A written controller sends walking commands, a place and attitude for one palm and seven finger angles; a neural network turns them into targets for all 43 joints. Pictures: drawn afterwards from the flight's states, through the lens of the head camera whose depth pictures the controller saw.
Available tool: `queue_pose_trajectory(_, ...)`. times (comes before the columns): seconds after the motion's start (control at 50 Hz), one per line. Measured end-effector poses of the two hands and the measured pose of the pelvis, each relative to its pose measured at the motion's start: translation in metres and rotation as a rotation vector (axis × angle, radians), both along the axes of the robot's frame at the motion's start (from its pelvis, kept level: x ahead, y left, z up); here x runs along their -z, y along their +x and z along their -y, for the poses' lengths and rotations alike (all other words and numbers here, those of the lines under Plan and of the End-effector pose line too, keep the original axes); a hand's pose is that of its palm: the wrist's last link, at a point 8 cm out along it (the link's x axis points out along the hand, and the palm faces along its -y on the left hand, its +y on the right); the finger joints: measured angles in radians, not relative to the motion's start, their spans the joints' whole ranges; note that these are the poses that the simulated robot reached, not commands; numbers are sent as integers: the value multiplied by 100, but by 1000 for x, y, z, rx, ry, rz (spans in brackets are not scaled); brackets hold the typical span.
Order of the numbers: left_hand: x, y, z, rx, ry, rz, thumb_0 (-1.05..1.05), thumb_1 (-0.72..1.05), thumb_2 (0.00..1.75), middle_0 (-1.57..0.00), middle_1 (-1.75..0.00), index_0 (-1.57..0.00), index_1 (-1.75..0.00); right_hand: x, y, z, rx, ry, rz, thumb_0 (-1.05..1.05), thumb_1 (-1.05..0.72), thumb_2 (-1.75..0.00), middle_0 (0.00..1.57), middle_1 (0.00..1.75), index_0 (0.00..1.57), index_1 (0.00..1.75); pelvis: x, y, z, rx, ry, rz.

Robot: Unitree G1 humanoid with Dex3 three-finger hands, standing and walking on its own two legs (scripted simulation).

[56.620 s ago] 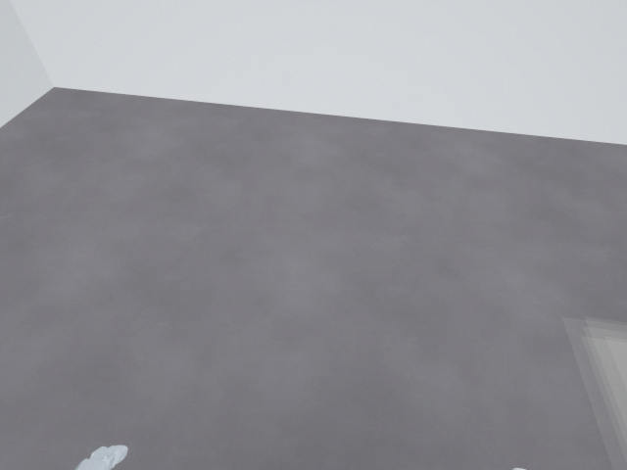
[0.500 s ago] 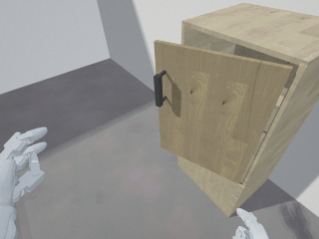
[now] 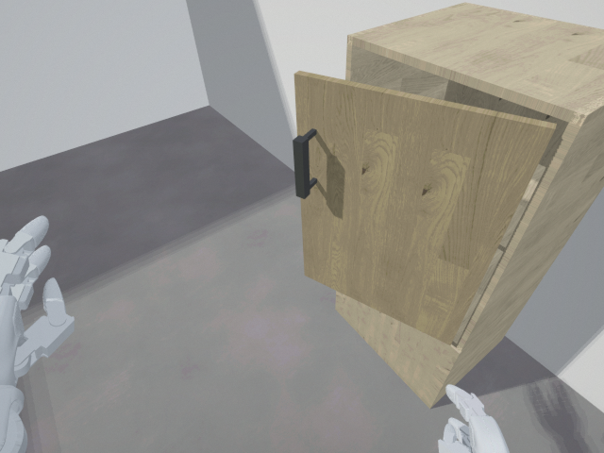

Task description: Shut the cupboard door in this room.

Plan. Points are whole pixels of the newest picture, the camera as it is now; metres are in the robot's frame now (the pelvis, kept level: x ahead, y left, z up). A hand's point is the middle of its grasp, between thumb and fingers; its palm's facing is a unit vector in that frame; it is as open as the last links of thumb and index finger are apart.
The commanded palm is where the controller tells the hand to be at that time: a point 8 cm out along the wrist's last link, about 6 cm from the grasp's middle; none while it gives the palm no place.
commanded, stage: step back with the hand held close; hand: left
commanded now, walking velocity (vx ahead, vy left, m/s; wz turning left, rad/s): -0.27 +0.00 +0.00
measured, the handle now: (307, 163) +0.65 +0.07 +0.05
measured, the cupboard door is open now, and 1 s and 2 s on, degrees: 21 21 21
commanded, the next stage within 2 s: stop stepping back and stand still in 1.40 s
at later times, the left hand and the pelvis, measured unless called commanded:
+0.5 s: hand (38, 344) +0.16 +0.28 +0.16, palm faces +0.37 -0.77 -0.51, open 7.4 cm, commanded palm +0.11 +0.32 +0.17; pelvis -0.04 +0.02 -0.01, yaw -2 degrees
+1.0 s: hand out of the picture +0.11 +0.28 +0.16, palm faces +0.47 -0.77 -0.42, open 7.4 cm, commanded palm +0.03 +0.32 +0.17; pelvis -0.10 +0.02 -0.03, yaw +2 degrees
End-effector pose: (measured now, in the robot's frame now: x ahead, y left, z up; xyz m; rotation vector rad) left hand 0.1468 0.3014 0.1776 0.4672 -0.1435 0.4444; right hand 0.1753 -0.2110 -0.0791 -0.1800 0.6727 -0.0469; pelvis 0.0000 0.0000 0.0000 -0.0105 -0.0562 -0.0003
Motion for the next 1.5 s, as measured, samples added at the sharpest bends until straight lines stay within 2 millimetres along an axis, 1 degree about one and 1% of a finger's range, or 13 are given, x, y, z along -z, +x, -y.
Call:
queue_pose_trajectory(0.22, 8, 5, -3, 39, 45, -39, 1, 89, 90, -21, -30, -21, -30, 11, -19, 22, 87, -47, -96, 1, -90, -90, 20, 30, 20, 30, 3, -6, -9, 1, -11, -70)
queue_pose_trajectory(0.38, -4, -1, -12, 92, 129, -19, 1, 88, 90, -21, -30, -21, -30, 7, -36, 23, 147, -70, -100, 1, -90, -90, 20, 30, 20, 30, 7, -21, -18, 17, 4, -79)
queue_pose_trajectory(0.48, -5, -18, -16, 97, 144, 5, 1, 88, 90, -21, -30, -21, -30, 2, -49, 16, 145, -66, -74, 1, -90, -90, 20, 30, 20, 30, 10, -38, -20, 26, 8, -74)
queue_pose_trajectory(0.64, 11, -52, -21, 60, 119, 33, 1, 88, 90, -21, -30, -21, -30, 5, -79, 10, 114, -84, -69, 1, -90, -90, 20, 30, 20, 30, 16, -64, -21, 13, -5, -69)
queue_pose_trajectory(0.72, 12, -65, -21, 49, 118, 80, 1, 88, 90, -21, -30, -21, -30, 9, -96, 11, 94, -108, -88, 1, -90, -90, 20, 30, 20, 30, 20, -74, -20, -1, -11, -65)
queue_pose_trajectory(0.9, -3, -81, -15, 54, 188, 193, 1, 88, 90, -21, -30, -21, -30, 19, -117, 15, 81, -108, -87, 1, -90, -90, 21, 30, 20, 30, 27, -89, -13, -8, -11, -52)
queue_pose_trajectory(1.0, 2, -85, -14, 76, 144, 200, 1, 88, 90, -21, -30, -21, -30, 20, -129, 16, 81, -110, -129, 1, -90, -90, 20, 30, 20, 30, 26, -99, -16, -31, -10, -64)
queue_pose_trajectory(1.14, 12, -108, -35, 100, 157, 151, 1, 88, 90, -21, -30, -21, -30, 10, -143, 2, 86, -169, -138, 1, -90, -90, 20, 30, 20, 30, 27, -118, -32, -57, -19, -70)
queue_pose_trajectory(1.26, -13, -137, -55, 33, 189, 200, 1, 88, 90, -21, -30, -21, -30, 0, -148, -25, 43, -136, -98, 1, -90, -90, 20, 30, 20, 30, 14, -129, -36, -32, -69, -119)
queue_pose_trajectory(1.32, -15, -144, -49, 34, 142, 230, 1, 88, 90, -21, -30, -21, -30, -4, -150, -35, 9, -107, -66, 1, -90, -90, 20, 30, 20, 30, 10, -142, -34, 2, -66, -146)
queue_pose_trajectory(1.4, -3, -143, -27, 107, 77, 195, 1, 89, 90, -20, -30, -20, -30, -3, -161, -38, -21, -69, -20, 1, -90, -90, 21, 30, 20, 30, 10, -176, -27, 31, -58, -155)
queue_pose_trajectory(1.46, 4, -152, -1, 209, 97, 146, 1, 89, 90, -20, -30, -20, -30, 1, -181, -30, -10, -40, 13, 1, -90, -90, 21, 30, 20, 30, 17, -208, -17, 46, -42, -147)
queue_pose_trajectory(1.5, 2, -167, 13, 275, 124, 111, 1, 89, 90, -20, -30, -21, -30, 3, -201, -20, 16, -33, 8, 1, -90, -90, 21, 30, 20, 30, 18, -227, -13, 42, -71, -126)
